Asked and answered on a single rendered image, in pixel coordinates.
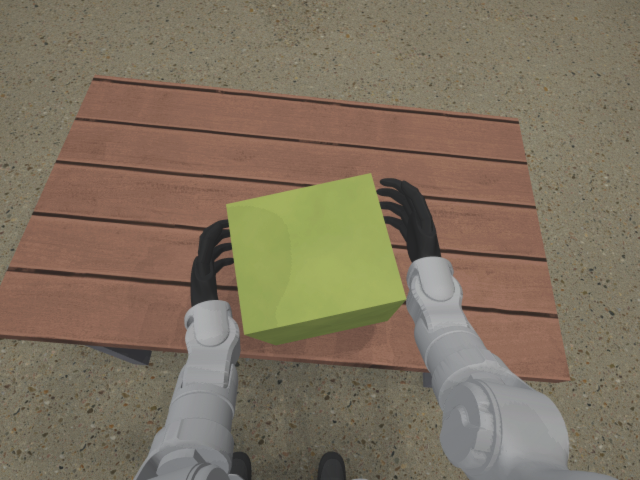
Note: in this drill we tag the table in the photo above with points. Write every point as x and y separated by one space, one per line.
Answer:
106 258

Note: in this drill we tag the robot right hand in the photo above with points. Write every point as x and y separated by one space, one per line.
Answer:
417 226

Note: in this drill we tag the robot left foot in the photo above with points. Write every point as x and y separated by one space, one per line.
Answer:
241 465

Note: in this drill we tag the robot left hand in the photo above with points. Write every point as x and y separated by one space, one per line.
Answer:
204 269

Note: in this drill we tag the carton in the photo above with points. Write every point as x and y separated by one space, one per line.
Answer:
313 261

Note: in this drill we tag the robot right forearm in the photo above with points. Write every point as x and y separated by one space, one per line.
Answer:
451 349

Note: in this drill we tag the robot left forearm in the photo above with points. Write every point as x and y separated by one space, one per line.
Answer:
199 421

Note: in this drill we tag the robot right foot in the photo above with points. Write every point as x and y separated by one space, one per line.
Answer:
331 467

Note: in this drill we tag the robot foot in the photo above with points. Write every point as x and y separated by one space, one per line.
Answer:
241 465
331 467

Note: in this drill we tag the right robot upper arm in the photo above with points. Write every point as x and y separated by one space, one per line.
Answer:
494 431

